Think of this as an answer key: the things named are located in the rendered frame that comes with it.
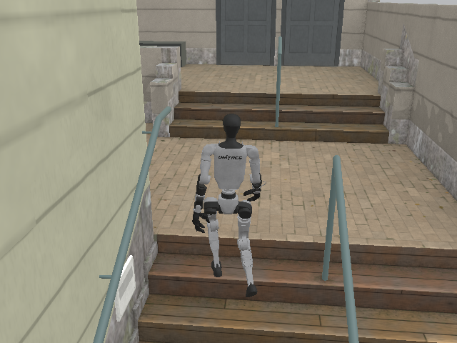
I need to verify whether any right robot upper arm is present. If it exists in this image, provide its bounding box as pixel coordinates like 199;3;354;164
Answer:
246;145;261;184

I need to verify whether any robot left shin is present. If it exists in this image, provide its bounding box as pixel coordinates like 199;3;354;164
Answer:
207;222;220;268

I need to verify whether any right robot forearm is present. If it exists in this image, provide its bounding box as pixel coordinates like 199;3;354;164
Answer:
252;173;262;194

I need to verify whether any right robot hand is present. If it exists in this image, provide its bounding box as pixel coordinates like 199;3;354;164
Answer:
243;189;260;202

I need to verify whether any left robot forearm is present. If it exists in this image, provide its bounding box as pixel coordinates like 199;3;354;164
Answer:
193;174;207;213

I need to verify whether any right robot foot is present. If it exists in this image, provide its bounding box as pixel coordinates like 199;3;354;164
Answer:
246;284;257;297

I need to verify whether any left robot upper arm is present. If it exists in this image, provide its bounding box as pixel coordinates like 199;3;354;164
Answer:
199;144;216;185

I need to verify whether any left robot hand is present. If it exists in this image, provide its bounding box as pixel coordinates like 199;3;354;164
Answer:
192;212;210;233

